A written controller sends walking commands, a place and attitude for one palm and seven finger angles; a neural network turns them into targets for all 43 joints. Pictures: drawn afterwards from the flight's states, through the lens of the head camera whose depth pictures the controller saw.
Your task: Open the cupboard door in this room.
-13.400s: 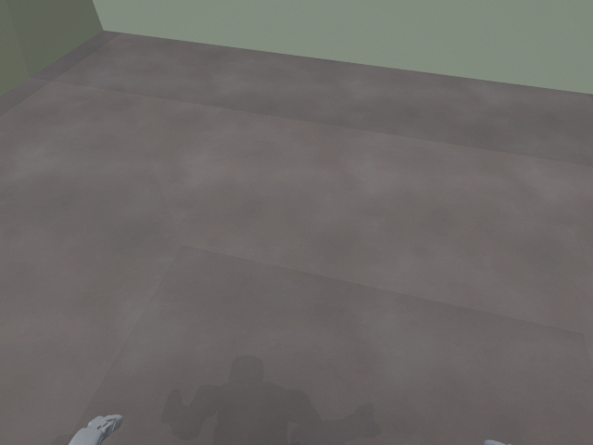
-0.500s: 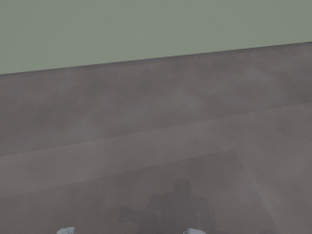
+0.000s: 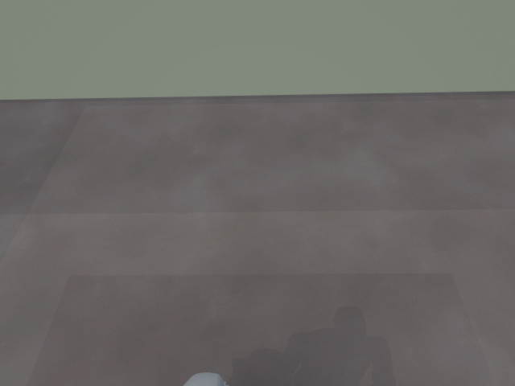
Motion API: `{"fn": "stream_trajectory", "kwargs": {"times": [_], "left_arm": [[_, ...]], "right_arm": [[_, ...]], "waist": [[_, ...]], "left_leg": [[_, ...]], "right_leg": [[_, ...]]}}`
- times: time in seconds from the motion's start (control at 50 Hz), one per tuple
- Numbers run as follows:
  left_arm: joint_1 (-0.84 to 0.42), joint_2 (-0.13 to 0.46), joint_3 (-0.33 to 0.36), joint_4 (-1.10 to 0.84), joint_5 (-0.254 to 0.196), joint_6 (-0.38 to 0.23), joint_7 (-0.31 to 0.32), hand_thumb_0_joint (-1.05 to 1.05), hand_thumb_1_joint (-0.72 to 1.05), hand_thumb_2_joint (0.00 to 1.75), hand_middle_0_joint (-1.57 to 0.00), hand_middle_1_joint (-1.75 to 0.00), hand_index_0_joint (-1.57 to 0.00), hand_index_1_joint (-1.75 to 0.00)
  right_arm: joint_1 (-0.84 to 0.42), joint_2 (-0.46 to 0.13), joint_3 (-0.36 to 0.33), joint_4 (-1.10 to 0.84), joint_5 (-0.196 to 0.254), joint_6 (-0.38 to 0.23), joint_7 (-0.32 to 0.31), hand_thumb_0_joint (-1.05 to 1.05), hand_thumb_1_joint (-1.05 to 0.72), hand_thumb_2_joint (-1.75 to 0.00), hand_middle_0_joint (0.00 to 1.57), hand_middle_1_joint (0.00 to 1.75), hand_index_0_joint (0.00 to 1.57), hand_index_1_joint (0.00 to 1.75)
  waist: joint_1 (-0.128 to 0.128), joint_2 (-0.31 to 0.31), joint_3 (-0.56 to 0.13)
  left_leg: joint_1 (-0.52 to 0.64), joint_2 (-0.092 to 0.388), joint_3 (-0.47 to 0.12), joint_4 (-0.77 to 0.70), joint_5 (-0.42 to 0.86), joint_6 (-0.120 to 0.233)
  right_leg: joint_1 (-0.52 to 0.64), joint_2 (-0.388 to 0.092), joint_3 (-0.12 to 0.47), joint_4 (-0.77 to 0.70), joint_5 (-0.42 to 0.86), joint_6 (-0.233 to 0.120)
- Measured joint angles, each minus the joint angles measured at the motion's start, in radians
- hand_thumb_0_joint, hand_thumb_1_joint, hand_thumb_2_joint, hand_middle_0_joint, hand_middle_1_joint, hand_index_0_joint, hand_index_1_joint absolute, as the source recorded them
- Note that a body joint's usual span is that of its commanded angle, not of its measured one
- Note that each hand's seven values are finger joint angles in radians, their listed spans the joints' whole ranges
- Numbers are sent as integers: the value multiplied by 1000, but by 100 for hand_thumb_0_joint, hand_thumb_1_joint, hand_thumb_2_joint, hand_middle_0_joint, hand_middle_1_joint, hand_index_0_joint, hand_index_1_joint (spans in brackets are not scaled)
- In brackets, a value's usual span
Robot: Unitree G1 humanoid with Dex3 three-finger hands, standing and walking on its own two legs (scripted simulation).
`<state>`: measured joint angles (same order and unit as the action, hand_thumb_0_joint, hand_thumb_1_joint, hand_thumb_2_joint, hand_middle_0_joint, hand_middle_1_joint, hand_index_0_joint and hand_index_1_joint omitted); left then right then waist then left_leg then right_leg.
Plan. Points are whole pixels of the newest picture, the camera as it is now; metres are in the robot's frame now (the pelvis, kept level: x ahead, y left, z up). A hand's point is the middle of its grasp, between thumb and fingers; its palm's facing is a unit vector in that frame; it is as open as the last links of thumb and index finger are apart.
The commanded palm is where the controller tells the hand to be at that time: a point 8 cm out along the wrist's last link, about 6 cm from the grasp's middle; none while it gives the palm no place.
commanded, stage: turn or walk to find it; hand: left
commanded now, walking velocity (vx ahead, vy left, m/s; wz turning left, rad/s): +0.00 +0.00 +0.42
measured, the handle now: out of the picture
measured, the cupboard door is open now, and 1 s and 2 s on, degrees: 0 0 0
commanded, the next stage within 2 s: none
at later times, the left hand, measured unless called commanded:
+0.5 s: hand out of the picture +0.01 +0.29 -0.17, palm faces +0.23 -0.95 -0.22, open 7.4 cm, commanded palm none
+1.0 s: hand out of the picture -0.02 +0.21 -0.15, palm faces +0.38 -0.88 -0.27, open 7.4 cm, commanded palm none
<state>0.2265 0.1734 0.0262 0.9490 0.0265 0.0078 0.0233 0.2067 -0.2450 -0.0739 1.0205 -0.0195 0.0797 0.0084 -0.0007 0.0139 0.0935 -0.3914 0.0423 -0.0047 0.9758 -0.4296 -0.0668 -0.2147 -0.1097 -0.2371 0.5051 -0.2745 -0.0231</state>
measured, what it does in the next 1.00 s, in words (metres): steps on the spot, turning left: left foot, then right foot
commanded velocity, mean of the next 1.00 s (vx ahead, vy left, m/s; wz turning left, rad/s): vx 0.00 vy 0.00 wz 0.42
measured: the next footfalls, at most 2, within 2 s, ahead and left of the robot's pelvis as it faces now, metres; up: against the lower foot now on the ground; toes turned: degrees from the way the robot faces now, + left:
left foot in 0.14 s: +0.01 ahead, +0.13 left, +0.00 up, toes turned +9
right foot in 0.82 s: +0.03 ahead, -0.08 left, +0.00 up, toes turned +17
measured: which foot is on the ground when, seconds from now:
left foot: up 0.00-0.12, down 0.14-0.82, up 0.84-1.00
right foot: down 0.00-0.14, up 0.16-0.80, down 0.82-1.00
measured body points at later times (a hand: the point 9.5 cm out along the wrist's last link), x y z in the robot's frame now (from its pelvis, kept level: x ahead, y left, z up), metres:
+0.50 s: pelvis -0.02 +0.07 +0.01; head +0.01 +0.11 +0.45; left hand +0.00 +0.34 -0.15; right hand +0.09 -0.16 -0.12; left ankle -0.03 +0.13 -0.74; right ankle -0.02 -0.11 -0.65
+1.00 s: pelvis -0.04 +0.00 +0.00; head +0.00 -0.02 +0.45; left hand -0.04 +0.25 -0.13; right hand +0.08 -0.24 -0.16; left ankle -0.11 +0.13 -0.65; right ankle -0.01 -0.10 -0.74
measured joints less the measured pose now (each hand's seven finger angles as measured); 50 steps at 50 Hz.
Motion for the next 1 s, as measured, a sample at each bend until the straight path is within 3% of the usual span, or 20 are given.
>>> {"fn": "stream_trajectory", "kwargs": {"times": [0.08, 0.12, 0.14, 0.16, 0.22, 0.32, 0.48, 0.62, 0.74, 0.82, 0.86, 0.9, 0.94, 1.0], "left_arm": [[17, 31, 13, 19, 5, 7, -2, 1, 90, 90, -21, -30, -21, -30], [25, 50, 21, 30, 2, 14, -2, 1, 90, 90, -21, -30, -21, -30], [31, 61, 25, 34, -3, 20, -3, 1, 90, 90, -21, -30, -21, -30], [30, 75, 30, 40, -7, 30, -2, 1, 90, 90, -21, -30, -21, -30], [24, 96, 38, 58, -8, 64, 4, 1, 91, 90, -20, -30, -21, -30], [-8, 99, 41, 57, -9, 59, -8, 1, 91, 90, -20, -30, -20, -30], [-59, 93, 41, 33, -10, 53, -4, 1, 91, 90, -20, -30, -20, -30], [-111, 70, 33, 13, -14, 56, 0, 1, 91, 90, -20, -30, -20, -30], [-150, 36, 19, -15, -22, 44, 1, 1, 91, 90, -20, -30, -20, -30], [-144, 22, 10, -32, -25, 21, 2, 1, 91, 90, -20, -30, -20, -30], [-131, 8, 6, -29, -18, 9, 5, 1, 90, 90, -20, -30, -20, -30], [-108, -2, 0, -28, -15, 9, 5, 1, 90, 90, -20, -30, -21, -30], [-86, -9, 1, -22, -16, 13, 6, 1, 90, 90, -20, -30, -21, -30], [-57, -15, 0, -11, -15, 10, 4, 1, 90, 90, -20, -30, -21, -30]], "right_arm": [[-45, 12, 11, -20, 7, -15, -2, 0, -91, -90, 19, 30, 20, 30], [-61, 15, 16, -37, 8, -28, -1, 0, -91, -90, 19, 30, 20, 30], [-67, 17, 17, -45, 7, -39, 0, 0, -91, -90, 19, 30, 20, 30], [-76, 27, 19, -50, 5, -48, 0, 0, -91, -90, 19, 30, 20, 30], [-85, 44, 31, -65, 0, -62, -7, 0, -91, -90, 19, 30, 20, 30], [-71, 55, 44, -66, 2, -67, -23, 0, -90, -90, 20, 30, 21, 30], [-17, 73, 41, -54, 4, -72, -24, 0, -90, -90, 20, 30, 21, 30], [45, 72, 29, -31, -5, -63, -25, 0, -90, -90, 20, 30, 21, 30], [79, 55, 17, -14, -10, -48, -23, 0, -90, -90, 20, 30, 21, 30], [95, 44, 7, -10, -3, -41, -18, 0, -90, -90, 20, 30, 21, 30], [84, 30, -2, -7, 2, -34, -17, 0, -90, -90, 20, 30, 21, 30], [77, 20, -12, -12, -3, -22, -15, 0, -90, -90, 20, 30, 21, 30], [68, 9, -19, -17, -6, -15, -10, 0, -90, -90, 20, 30, 20, 30], [55, -7, -24, -21, -7, -11, -4, 0, -91, -90, 20, 30, 20, 30]], "waist": [[23, -27, 6], [27, -39, 2], [28, -48, -2], [33, -68, 0], [39, -79, -3], [33, -58, -13], [11, -54, -21], [-28, -33, -23], [-58, 1, -22], [-53, 7, -40], [-48, 32, -36], [-51, 36, -37], [-49, 35, -38], [-45, 39, -34]], "left_leg": [[68, -4, 49, -177, -22, 15], [118, -9, 73, -305, 50, 24], [140, -16, 78, -361, 80, 47], [136, -31, 82, -356, 77, 75], [145, -40, 75, -368, 75, 122], [190, -55, 36, -491, 152, 141], [212, -99, -5, -573, 212, 158], [184, -124, -53, -567, 231, 155], [138, -133, -103, -536, 239, 130], [86, -152, -128, -478, 225, 98], [42, -141, -126, -362, 109, 79], [-23, -141, -101, -159, 7, 61], [-72, -122, -75, 14, 5, 48], [-104, -78, -62, 155, 55, 27]], "right_leg": [[-19, -25, -32, 42, -14, 21], [-35, -40, -50, 82, -30, 39], [-51, -53, -55, 117, -46, 50], [-76, -62, -28, 176, -109, 64], [-161, -18, 88, 401, -239, 80], [-244, 14, 180, 604, -133, 101], [-251, 17, 233, 607, -69, 130], [-207, 41, 234, 481, -126, 123], [-132, 79, 233, 274, -151, 95], [-20, 87, 223, 15, -26, 68], [-16, 100, 205, 12, -26, 24], [-6, 88, 183, 11, -28, 3], [12, 75, 164, -5, -20, -2], [30, 64, 131, -22, -13, -2]]}}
